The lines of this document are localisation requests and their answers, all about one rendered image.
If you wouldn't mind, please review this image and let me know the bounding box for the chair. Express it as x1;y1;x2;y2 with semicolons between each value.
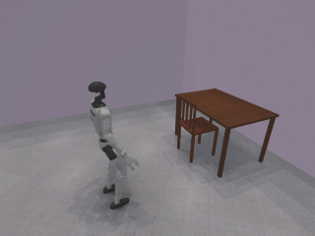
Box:
177;95;219;163

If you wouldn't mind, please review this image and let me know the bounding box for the robot left foot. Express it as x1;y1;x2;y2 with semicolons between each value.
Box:
103;184;115;194

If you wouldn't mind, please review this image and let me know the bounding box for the robot left upper arm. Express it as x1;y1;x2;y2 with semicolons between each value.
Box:
90;100;94;121

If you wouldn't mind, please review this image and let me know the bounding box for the robot right upper arm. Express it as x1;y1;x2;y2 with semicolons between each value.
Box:
99;108;113;141

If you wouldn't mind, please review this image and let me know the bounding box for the table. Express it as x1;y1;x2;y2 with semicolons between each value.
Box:
175;88;280;178

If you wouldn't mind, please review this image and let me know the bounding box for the robot right forearm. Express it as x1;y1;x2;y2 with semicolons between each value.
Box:
106;134;128;158

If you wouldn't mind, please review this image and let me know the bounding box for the robot right hand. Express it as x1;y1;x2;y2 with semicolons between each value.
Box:
124;154;139;171

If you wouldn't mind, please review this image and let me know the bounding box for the robot torso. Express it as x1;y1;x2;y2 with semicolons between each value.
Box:
91;104;112;153

